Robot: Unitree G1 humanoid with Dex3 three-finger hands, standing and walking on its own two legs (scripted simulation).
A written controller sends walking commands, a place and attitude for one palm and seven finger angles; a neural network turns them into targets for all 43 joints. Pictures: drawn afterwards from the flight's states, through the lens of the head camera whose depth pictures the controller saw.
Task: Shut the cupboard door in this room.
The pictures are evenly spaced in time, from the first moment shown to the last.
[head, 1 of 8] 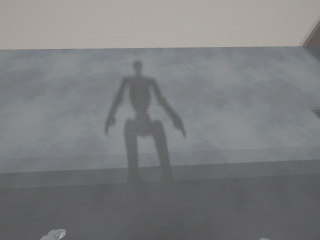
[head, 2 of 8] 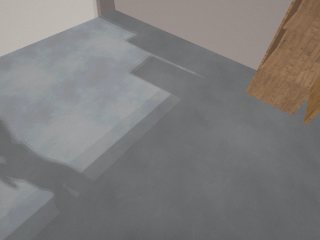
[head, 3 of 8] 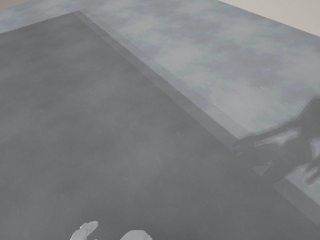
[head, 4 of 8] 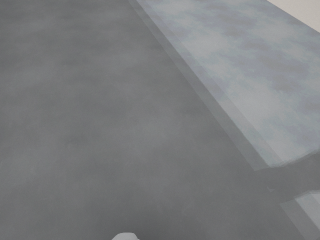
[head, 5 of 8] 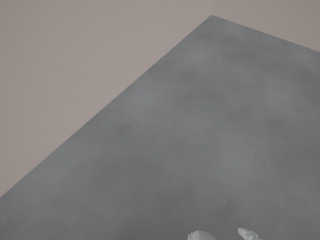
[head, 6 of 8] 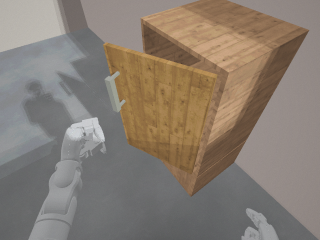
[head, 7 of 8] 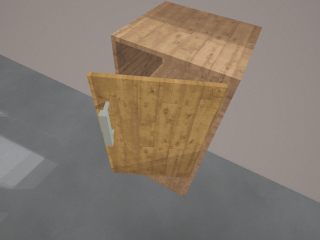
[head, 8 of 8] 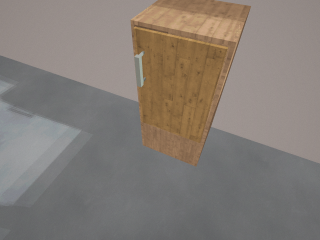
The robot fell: no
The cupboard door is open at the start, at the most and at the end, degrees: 97 98 0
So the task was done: yes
